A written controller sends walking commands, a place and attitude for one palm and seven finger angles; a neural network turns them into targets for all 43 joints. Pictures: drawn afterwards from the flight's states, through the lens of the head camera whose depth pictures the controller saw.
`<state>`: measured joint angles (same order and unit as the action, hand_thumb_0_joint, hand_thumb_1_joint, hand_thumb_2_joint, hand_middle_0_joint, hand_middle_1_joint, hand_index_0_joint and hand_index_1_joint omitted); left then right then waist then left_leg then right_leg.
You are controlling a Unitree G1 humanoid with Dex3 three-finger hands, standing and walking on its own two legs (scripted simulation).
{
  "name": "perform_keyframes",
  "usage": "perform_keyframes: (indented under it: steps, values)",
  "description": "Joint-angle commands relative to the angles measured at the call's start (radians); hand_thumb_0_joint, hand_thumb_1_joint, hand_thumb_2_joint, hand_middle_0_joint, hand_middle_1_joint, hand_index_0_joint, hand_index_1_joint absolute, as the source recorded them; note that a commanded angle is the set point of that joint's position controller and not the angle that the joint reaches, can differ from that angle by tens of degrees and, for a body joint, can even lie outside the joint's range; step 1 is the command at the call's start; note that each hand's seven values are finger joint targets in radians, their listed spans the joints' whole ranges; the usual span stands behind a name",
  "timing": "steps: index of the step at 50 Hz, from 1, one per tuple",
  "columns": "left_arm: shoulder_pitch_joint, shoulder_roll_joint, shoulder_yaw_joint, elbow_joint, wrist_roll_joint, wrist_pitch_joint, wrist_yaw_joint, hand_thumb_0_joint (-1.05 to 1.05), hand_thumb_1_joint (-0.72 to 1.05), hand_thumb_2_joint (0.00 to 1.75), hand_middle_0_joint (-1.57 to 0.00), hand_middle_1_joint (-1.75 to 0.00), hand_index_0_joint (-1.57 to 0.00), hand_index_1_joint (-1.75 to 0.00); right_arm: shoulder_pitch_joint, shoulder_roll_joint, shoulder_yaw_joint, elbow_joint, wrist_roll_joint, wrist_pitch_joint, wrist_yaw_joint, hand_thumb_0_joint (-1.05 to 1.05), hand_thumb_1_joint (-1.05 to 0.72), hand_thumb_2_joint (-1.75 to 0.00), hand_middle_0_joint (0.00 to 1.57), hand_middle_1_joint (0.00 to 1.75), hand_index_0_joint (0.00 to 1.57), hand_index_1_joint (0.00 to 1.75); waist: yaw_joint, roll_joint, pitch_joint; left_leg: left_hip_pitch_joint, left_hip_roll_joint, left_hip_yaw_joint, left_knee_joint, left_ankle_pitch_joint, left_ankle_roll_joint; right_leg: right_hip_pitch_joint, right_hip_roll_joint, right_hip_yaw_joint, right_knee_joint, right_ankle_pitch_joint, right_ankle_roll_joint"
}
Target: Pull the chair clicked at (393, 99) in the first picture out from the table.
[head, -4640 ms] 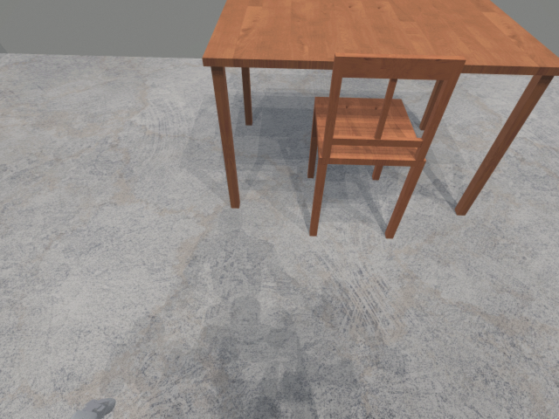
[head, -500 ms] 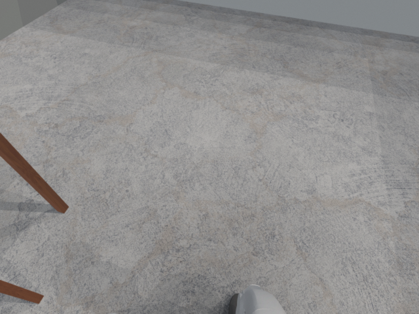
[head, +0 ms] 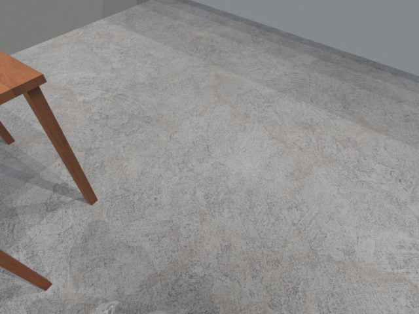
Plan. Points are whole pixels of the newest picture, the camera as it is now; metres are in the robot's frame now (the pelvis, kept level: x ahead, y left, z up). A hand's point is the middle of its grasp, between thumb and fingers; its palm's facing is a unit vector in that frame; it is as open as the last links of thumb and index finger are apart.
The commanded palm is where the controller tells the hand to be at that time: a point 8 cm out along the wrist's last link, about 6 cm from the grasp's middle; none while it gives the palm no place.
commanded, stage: turn to face it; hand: left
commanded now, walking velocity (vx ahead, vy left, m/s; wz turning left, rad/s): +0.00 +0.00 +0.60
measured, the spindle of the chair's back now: out of the picture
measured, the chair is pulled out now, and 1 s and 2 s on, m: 0.00 0.00 0.00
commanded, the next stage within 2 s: take the last steps up to it in 1.60 s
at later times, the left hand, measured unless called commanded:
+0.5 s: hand out of the picture +0.06 +0.21 -0.14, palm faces +0.29 -0.92 -0.28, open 7.4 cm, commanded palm none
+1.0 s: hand out of the picture -0.12 +0.16 -0.16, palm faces +0.61 -0.75 -0.26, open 7.4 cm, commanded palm none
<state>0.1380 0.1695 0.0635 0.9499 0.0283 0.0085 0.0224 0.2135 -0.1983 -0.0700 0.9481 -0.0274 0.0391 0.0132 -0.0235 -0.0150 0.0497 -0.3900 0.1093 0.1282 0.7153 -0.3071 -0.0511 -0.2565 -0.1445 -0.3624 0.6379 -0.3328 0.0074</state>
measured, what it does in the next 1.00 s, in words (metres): steps on the spot, turning left: right foot, then left foot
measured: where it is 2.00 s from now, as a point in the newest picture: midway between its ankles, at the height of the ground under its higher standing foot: outside the picture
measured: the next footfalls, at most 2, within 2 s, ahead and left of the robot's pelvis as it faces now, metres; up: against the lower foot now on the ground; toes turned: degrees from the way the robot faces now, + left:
right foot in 0.54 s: +0.07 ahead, -0.15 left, +0.00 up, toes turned +17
left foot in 1.00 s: -0.07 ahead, +0.08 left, +0.00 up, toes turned +42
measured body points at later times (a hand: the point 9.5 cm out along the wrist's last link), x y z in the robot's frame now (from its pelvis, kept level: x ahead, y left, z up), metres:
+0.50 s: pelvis +0.00 -0.03 +0.02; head +0.04 -0.03 +0.46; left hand +0.04 +0.25 -0.11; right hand +0.13 -0.26 -0.13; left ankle +0.04 +0.10 -0.72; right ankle +0.02 -0.17 -0.70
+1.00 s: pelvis -0.02 -0.03 +0.00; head +0.02 +0.00 +0.45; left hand -0.15 +0.19 -0.14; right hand +0.23 -0.18 -0.13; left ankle -0.10 +0.05 -0.72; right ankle +0.04 -0.16 -0.72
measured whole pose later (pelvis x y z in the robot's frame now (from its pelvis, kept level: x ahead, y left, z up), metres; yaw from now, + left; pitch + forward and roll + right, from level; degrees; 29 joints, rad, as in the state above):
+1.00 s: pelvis -0.02 -0.03 +0.00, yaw +37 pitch +1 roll +1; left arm 0.27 0.23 0.06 0.92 0.02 0.03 0.01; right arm 0.12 -0.26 -0.07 0.90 -0.02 0.06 0.03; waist 0.02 -0.02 0.09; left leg -0.28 0.03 0.09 0.59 -0.31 -0.03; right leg -0.25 -0.22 -0.28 0.66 -0.38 0.06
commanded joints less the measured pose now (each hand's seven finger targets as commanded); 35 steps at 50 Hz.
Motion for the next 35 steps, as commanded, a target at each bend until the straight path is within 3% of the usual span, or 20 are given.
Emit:
perform_keyframes:
  steps: [1, 2, 3, 5, 6, 8, 13, 18, 21, 24, 25, 26, 27, 28, 29, 30, 31, 32, 33, 35]
  values:
    - [-0.009, 0.085, 0.027, -0.137, -0.017, 0.011, -0.003, 0.0, 0.9, 0.9, -0.2, -0.3, -0.2, -0.3, 0.209, -0.255, -0.057, -0.042, -0.006, -0.033, -0.011, 0.0, -0.9, -0.9, 0.2, 0.3, 0.2, 0.3, -0.068, 0.43, -0.093, 0.261, 0.352, -0.583, -0.396, 0.674, 0.249, -0.343, 0.04, 0.176, 0.448, -0.391, 0.08]
    - [-0.04, 0.111, 0.027, -0.148, -0.009, 0.014, -0.004, 0.0, 0.9, 0.9, -0.2, -0.3, -0.2, -0.3, 0.207, -0.261, -0.055, -0.035, -0.004, -0.032, -0.019, 0.0, -0.9, -0.9, 0.2, 0.3, 0.2, 0.3, -0.062, 0.274, -0.116, 0.258, 0.362, -0.545, -0.389, 0.569, 0.286, -0.346, 0.026, 0.292, 0.562, -0.319, 0.061]
    - [-0.051, 0.102, 0.031, -0.136, -0.004, 0.017, -0.003, 0.0, 0.9, 0.9, -0.2, -0.3, -0.2, -0.3, 0.158, -0.231, -0.051, -0.043, -0.002, -0.036, -0.026, 0.0, -0.9, -0.9, 0.2, 0.3, 0.2, 0.3, -0.043, 0.287, -0.116, 0.239, 0.283, -0.506, -0.4, 0.469, 0.246, -0.385, 0.014, 0.327, 0.59, -0.233, 0.059]
    - [-0.022, 0.123, 0.042, -0.108, -0.004, 0.01, -0.011, 0.0, 0.9, 0.9, -0.2, -0.3, -0.2, -0.3, 0.068, -0.189, -0.033, -0.076, 0.002, -0.042, -0.033, 0.0, -0.9, -0.9, 0.2, 0.3, 0.2, 0.3, -0.013, 0.187, -0.118, 0.251, 0.194, -0.399, -0.369, 0.454, 0.184, -0.389, 0.02, 0.355, 0.62, -0.081, 0.07]
    - [0.011, 0.127, 0.043, -0.093, -0.006, 0.013, -0.013, 0.0, 0.9, 0.9, -0.2, -0.3, -0.2, -0.3, 0.045, -0.182, -0.029, -0.083, 0.004, -0.046, -0.034, 0.0, -0.9, -0.9, 0.2, 0.3, 0.2, 0.3, 0.004, 0.167, -0.135, 0.265, 0.161, -0.357, -0.371, 0.461, 0.167, -0.372, 0.024, 0.356, 0.612, -0.034, 0.076]
    - [0.043, 0.133, 0.044, -0.075, -0.009, 0.015, -0.014, 0.0, 0.9, 0.9, -0.2, -0.3, -0.2, -0.3, 0.035, -0.184, -0.03, -0.091, 0.01, -0.05, -0.034, 0.0, -0.9, -0.9, 0.2, 0.3, 0.2, 0.3, 0.01, 0.12, -0.171, 0.282, 0.13, -0.32, -0.378, 0.451, 0.166, -0.339, 0.032, 0.358, 0.58, 0.008, 0.086]
    - [0.018, 0.144, 0.04, -0.091, -0.013, 0.023, -0.005, 0.0, 0.9, 0.9, -0.2, -0.3, -0.2, -0.3, 0.059, -0.194, -0.038, -0.077, 0.008, -0.039, -0.027, 0.0, -0.9, -0.9, 0.2, 0.3, 0.2, 0.3, -0.009, 0.11, -0.137, 0.277, 0.133, -0.391, -0.411, 0.325, 0.207, -0.306, 0.042, 0.367, 0.436, -0.03, 0.099]
    - [-0.014, 0.143, 0.034, -0.12, -0.017, 0.022, 0.0, 0.0, 0.9, 0.9, -0.2, -0.3, -0.2, -0.3, 0.065, -0.214, -0.052, -0.071, 0.004, -0.025, -0.021, 0.0, -0.9, -0.9, 0.2, 0.3, 0.2, 0.3, -0.029, 0.164, -0.117, 0.265, 0.125, -0.48, -0.4, 0.291, 0.229, -0.255, 0.073, 0.366, 0.273, -0.105, 0.094]
    - [0.018, 0.134, 0.029, -0.124, -0.024, 0.019, 0.004, 0.0, 0.9, 0.9, -0.2, -0.3, -0.2, -0.3, 0.03, -0.224, -0.058, -0.08, 0.001, -0.015, -0.019, 0.0, -0.9, -0.9, 0.2, 0.3, 0.2, 0.3, -0.015, 0.191, -0.13, 0.204, 0.104, -0.514, -0.378, 0.297, 0.225, -0.146, 0.106, 0.362, 0.143, -0.118, 0.077]
    - [0.111, 0.147, 0.033, -0.108, -0.029, 0.01, 0.007, 0.0, 0.9, 0.9, -0.2, -0.3, -0.2, -0.3, -0.025, -0.223, -0.066, -0.104, 0.005, -0.007, -0.013, 0.0, -0.9, -0.9, 0.2, 0.3, 0.2, 0.3, 0.026, 0.196, -0.145, 0.093, 0.046, -0.517, -0.342, 0.256, 0.18, 0.046, 0.137, 0.34, -0.084, -0.011, 0.06]
    - [0.165, 0.167, 0.041, -0.099, -0.026, 0.006, 0.01, 0.0, 0.9, 0.9, -0.2, -0.3, -0.2, -0.3, -0.054, -0.207, -0.064, -0.117, 0.01, -0.003, -0.01, 0.0, -0.9, -0.9, 0.2, 0.3, 0.2, 0.3, 0.059, 0.154, -0.144, -0.015, 0.005, -0.484, -0.301, 0.142, 0.137, 0.175, 0.112, 0.342, -0.228, 0.074, 0.048]
    - [0.192, 0.245, 0.055, -0.1, -0.01, -0.001, 0.016, 0.0, 0.9, 0.9, -0.2, -0.3, -0.2, -0.3, -0.046, -0.144, -0.058, -0.128, 0.019, 0.002, -0.004, 0.0, -0.9, -0.9, 0.2, 0.3, 0.2, 0.3, 0.074, -0.068, -0.135, -0.205, -0.106, -0.371, -0.11, -0.063, 0.061, 0.3, -0.081, 0.526, -0.395, -0.055, -0.014]
    - [0.152, 0.326, 0.064, -0.127, 0.002, 0.0, 0.019, 0.0, 0.9, 0.9, -0.2, -0.3, -0.2, -0.3, -0.054, -0.101, -0.053, -0.156, 0.014, 0.0, -0.006, 0.0, -0.9, -0.9, 0.2, 0.3, 0.2, 0.3, 0.078, -0.328, -0.074, -0.334, -0.215, -0.185, 0.171, -0.24, -0.007, 0.216, -0.344, 0.8, -0.478, -0.135, -0.12]
    - [0.076, 0.311, 0.055, -0.155, -0.008, 0.007, 0.024, 0.0, 0.9, 0.9, -0.2, -0.3, -0.2, -0.3, -0.064, -0.17, -0.067, -0.151, 0.003, 0.004, -0.003, 0.0, -0.9, -0.9, 0.2, 0.3, 0.2, 0.3, 0.052, -0.196, -0.054, -0.249, -0.143, -0.228, 0.345, -0.237, 0.008, 0.03, -0.38, 0.734, -0.477, -0.142, -0.152]
    - [-0.001, 0.259, 0.046, -0.172, -0.007, 0.0, 0.024, 0.0, 0.9, 0.9, -0.2, -0.3, -0.2, -0.3, -0.05, -0.163, -0.066, -0.139, -0.002, 0.015, 0.006, 0.0, -0.9, -0.9, 0.2, 0.3, 0.2, 0.3, 0.009, -0.154, -0.001, -0.233, -0.119, -0.232, 0.428, -0.163, 0.015, -0.051, -0.299, 0.633, -0.47, -0.126, -0.131]
    - [-0.038, 0.236, 0.039, -0.175, -0.01, -0.006, 0.019, 0.0, 0.9, 0.9, -0.2, -0.3, -0.2, -0.3, -0.033, -0.149, -0.064, -0.112, -0.004, 0.023, 0.01, 0.0, -0.9, -0.9, 0.2, 0.3, 0.2, 0.3, -0.011, -0.184, 0.024, -0.22, -0.107, -0.207, 0.486, -0.115, 0.005, -0.075, -0.233, 0.575, -0.449, -0.066, -0.103]
    - [-0.053, 0.208, 0.027, -0.175, -0.012, -0.01, 0.014, 0.0, 0.9, 0.9, -0.2, -0.3, -0.2, -0.3, -0.011, -0.148, -0.063, -0.094, -0.005, 0.025, 0.014, 0.0, -0.9, -0.9, 0.2, 0.3, 0.2, 0.3, -0.026, -0.169, 0.051, -0.222, -0.096, -0.185, 0.531, -0.059, -0.007, -0.066, -0.187, 0.477, -0.413, 0.03, -0.087]
    - [-0.043, 0.189, 0.02, -0.169, -0.012, -0.015, 0.012, 0.0, 0.9, 0.9, -0.2, -0.3, -0.2, -0.3, 0.007, -0.143, -0.059, -0.087, -0.003, 0.025, 0.017, 0.0, -0.9, -0.9, 0.2, 0.3, 0.2, 0.3, -0.028, -0.173, 0.05, -0.228, -0.09, -0.165, 0.549, -0.023, -0.017, -0.038, -0.163, 0.411, -0.385, 0.115, -0.084]
    - [-0.018, 0.182, 0.018, -0.16, -0.009, -0.018, 0.013, 0.0, 0.9, 0.9, -0.2, -0.3, -0.2, -0.3, 0.006, -0.133, -0.056, -0.085, 0.002, 0.023, 0.02, 0.0, -0.9, -0.9, 0.2, 0.3, 0.2, 0.3, -0.025, -0.151, 0.039, -0.232, -0.089, -0.154, 0.535, -0.016, -0.022, -0.003, -0.155, 0.382, -0.362, 0.186, -0.082]
    - [0.049, 0.192, 0.021, -0.142, -0.009, -0.021, 0.014, 0.0, 0.9, 0.9, -0.2, -0.3, -0.2, -0.3, -0.028, -0.128, -0.048, -0.09, 0.003, 0.022, 0.02, 0.0, -0.9, -0.9, 0.2, 0.3, 0.2, 0.3, 0.009, -0.144, 0.0, -0.237, -0.079, -0.132, 0.466, -0.027, -0.036, 0.109, -0.165, 0.352, -0.333, 0.266, -0.094]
